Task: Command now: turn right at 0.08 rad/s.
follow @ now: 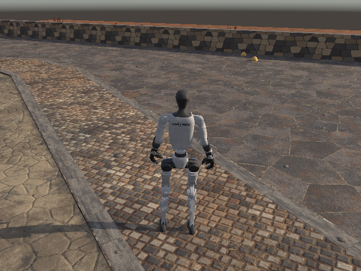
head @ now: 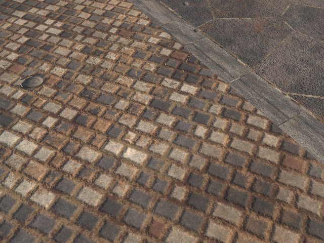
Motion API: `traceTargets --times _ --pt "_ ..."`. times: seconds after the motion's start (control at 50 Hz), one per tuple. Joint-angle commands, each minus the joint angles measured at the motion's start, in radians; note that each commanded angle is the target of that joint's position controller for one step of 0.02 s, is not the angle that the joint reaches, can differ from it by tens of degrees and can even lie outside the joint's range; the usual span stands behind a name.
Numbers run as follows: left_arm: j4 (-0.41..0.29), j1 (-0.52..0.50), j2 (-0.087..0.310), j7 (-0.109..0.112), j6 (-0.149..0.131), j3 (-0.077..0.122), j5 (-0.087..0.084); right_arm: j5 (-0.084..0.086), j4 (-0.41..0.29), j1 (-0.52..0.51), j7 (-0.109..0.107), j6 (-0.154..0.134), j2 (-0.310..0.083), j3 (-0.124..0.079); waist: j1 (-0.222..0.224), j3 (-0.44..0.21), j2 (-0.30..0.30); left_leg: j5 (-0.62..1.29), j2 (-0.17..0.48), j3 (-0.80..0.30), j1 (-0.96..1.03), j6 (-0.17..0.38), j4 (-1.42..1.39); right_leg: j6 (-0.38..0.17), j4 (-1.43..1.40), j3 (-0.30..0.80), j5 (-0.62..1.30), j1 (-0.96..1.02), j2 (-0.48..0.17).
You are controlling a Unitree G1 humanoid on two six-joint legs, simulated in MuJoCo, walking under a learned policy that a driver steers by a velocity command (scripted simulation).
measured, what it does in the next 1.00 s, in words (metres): walks ahead: left foot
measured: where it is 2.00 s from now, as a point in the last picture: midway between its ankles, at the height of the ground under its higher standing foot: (149, 140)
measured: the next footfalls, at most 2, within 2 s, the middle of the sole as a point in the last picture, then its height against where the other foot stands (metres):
left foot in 0.80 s outside the picture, level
right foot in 1.30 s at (178, 215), level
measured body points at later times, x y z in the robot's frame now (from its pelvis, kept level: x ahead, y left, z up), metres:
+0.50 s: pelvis +0.01 +0.00 +0.00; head +0.02 -0.01 +0.45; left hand +0.10 +0.26 -0.13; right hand +0.09 -0.28 -0.14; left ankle +0.01 +0.16 -0.74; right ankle -0.02 -0.10 -0.74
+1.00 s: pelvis +0.18 +0.10 +0.00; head +0.18 +0.11 +0.45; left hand +0.34 +0.34 -0.11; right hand +0.13 -0.15 -0.13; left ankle +0.10 +0.18 -0.74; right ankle +0.22 -0.07 -0.64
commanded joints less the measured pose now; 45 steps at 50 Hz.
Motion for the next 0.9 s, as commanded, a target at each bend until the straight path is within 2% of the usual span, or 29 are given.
traceTargets --times 0.02,0.24,0.5,0.52,0.54,0.56,0.58,0.6,0.62,0.64,0.66,0.7,0.72,0.76,0.78,0.8,0.82,0.84,0.86,0.88,0.9 --pt "-0.041 -0.004 0.147 0.006 -0.015 0.039 -0.002 0.003 -0.04 -0.016 -0.009 -0.013 -0.103 -0.024 0.014 -0.014 -0.082 0.126 0.012 -0.015 0.041 -0.001 -0.029 -0.046 -0.141 0.136 0.218 -0.041 -0.119" --pt "0.056 0.02 0.138 0.01 -0.018 0.043 -0.011 0.01 0.036 -0.006 -0.03 -0.007 -0.11 -0.027 0.014 -0.039 -0.037 0.169 0.02 -0.006 0.082 -0.006 -0.032 -0.034 -0.125 0.095 0.334 -0.006 -0.084" --pt "0.195 0.057 0.139 0.022 -0.016 0.043 -0.018 0.016 0.131 0.017 -0.042 0.002 -0.101 -0.025 0.017 -0.013 -0.032 0.165 0.009 0.011 0.079 0.006 -0.038 -0.017 -0.12 0.056 0.334 -0.002 -0.056" --pt "0.215 0.091 0.156 0.026 -0.011 0.051 -0.026 0.021 0.148 0.041 -0.043 0.004 -0.093 -0.026 0.025 -0.054 -0.054 -0.033 -0.034 0.065 0.073 0.011 0.01 -0.037 -0.135 0.053 0.088 0.021 -0.043" --pt "0.222 0.12 0.189 0.028 -0.007 0.063 -0.038 0.033 0.146 0.026 -0.041 0.003 -0.086 -0.027 0.048 -0.019 -0.088 -0.23 -0.065 0.1 -0.009 0.022 0.088 -0.078 -0.185 0.114 -0.314 0.005 -0.071" --pt "0.222 0.159 0.23 0.025 -0.012 0.076 -0.042 0.038 0.115 -0.043 -0.038 -0.006 -0.076 -0.024 0.089 0.06 -0.149 -0.312 -0.078 0.103 -0.146 0.03 0.195 -0.139 -0.279 0.266 -0.592 -0.024 -0.162" --pt "0.212 0.154 0.272 0.024 -0.03 0.088 -0.047 0.053 0.066 -0.122 -0.029 -0.025 -0.059 -0.016 0.108 0.15 -0.235 -0.271 -0.051 0.064 -0.286 0.055 0.333 -0.213 -0.393 0.455 -0.692 -0.048 -0.291" --pt "0.203 0.147 0.258 0.024 -0.056 0.085 -0.041 0.067 0.028 -0.182 -0.021 -0.05 -0.071 -0.018 0.121 0.211 -0.24 -0.282 0.007 -0.024 -0.413 0.082 0.45 -0.256 -0.445 0.567 -0.611 -0.039 -0.368" --pt "0.194 0.129 0.216 0.023 -0.08 0.074 -0.036 0.072 0.023 -0.168 -0.011 -0.075 -0.083 -0.023 0.1 0.212 -0.202 -0.26 0.049 -0.066 -0.519 0.104 0.507 -0.259 -0.435 0.571 -0.498 0.044 -0.388" --pt "0.183 0.109 0.193 0.02 -0.094 0.069 -0.041 0.066 0.028 -0.134 0.0 -0.096 -0.083 -0.025 0.081 0.172 -0.166 -0.223 0.078 -0.076 -0.56 0.118 0.497 -0.236 -0.407 0.517 -0.403 0.113 -0.376" --pt "0.172 0.091 0.189 0.017 -0.098 0.069 -0.05 0.062 0.031 -0.112 0.011 -0.113 -0.081 -0.023 0.071 0.129 -0.151 -0.188 0.095 -0.067 -0.529 0.122 0.413 -0.205 -0.39 0.439 -0.318 0.14 -0.353" --pt "0.159 0.074 0.216 0.013 -0.092 0.076 -0.057 0.048 0.044 -0.088 0.026 -0.126 -0.064 -0.019 0.06 0.051 -0.153 -0.124 0.05 0.011 -0.306 0.103 0.245 -0.158 -0.367 0.265 -0.197 0.072 -0.261" --pt "0.154 0.064 0.233 0.01 -0.088 0.079 -0.058 0.047 0.059 -0.052 0.031 -0.125 -0.056 -0.017 0.04 0.036 -0.161 -0.086 0.014 0.06 -0.169 0.085 0.191 -0.154 -0.356 0.205 -0.183 -0.011 -0.228" --pt "0.149 0.059 0.225 0.005 -0.085 0.075 -0.057 0.055 0.118 0.095 0.027 -0.114 -0.064 -0.027 -0.029 0.021 -0.127 0.026 -0.051 0.143 0.104 0.054 0.144 -0.152 -0.282 0.148 -0.209 -0.193 -0.201" --pt "0.145 0.052 0.198 0.002 -0.09 0.064 -0.046 0.062 0.149 0.204 0.018 -0.107 -0.083 -0.042 -0.087 0.004 -0.095 -0.009 -0.075 0.152 0.241 0.061 0.137 -0.138 -0.176 0.12 -0.126 -0.27 -0.175" --pt "0.129 0.012 0.135 -0.005 -0.1 0.043 -0.027 0.065 0.187 0.375 0.009 -0.107 -0.125 -0.062 -0.183 -0.042 0.019 -0.072 -0.016 0.052 0.413 0.094 0.083 -0.097 0.142 0.038 0.029 -0.378 -0.11" --pt "0.083 -0.024 0.009 -0.009 -0.114 0.01 0.005 0.041 0.198 0.508 0.008 -0.105 -0.189 -0.061 -0.19 -0.099 0.299 -0.346 0.207 -0.317 0.453 0.162 -0.006 -0.043 0.642 -0.018 -0.208 -0.544 -0.035" --pt "0.033 0.053 0.004 -0.008 -0.143 0.009 -0.074 0.01 0.156 0.418 0.034 -0.13 -0.17 -0.042 -0.093 -0.104 0.365 -0.677 0.355 -0.887 0.439 0.303 -0.294 -0.068 0.839 0.097 -0.193 -0.749 0.055" --pt "0.028 0.014 0.098 -0.012 -0.157 0.023 -0.105 0.021 0.129 0.291 0.043 -0.138 -0.145 -0.035 -0.054 0.012 0.167 -0.755 0.395 -0.836 0.39 0.307 -0.316 -0.095 0.919 0.111 -0.08 -0.882 -0.058" --pt "0.018 -0.041 0.129 -0.015 -0.16 0.024 -0.088 0.023 0.115 0.242 0.048 -0.143 -0.101 -0.021 -0.052 0.048 0.077 -0.586 0.35 -0.672 0.336 0.287 -0.28 -0.105 0.896 0.084 0.021 -0.887 -0.103" --pt "0.03 -0.026 0.116 -0.014 -0.153 0.024 -0.059 0.016 0.107 0.203 0.053 -0.137 -0.091 -0.011 -0.018 0.042 0.017 -0.456 0.287 -0.526 0.267 0.264 -0.271 -0.095 0.844 0.061 0.091 -0.82 -0.153"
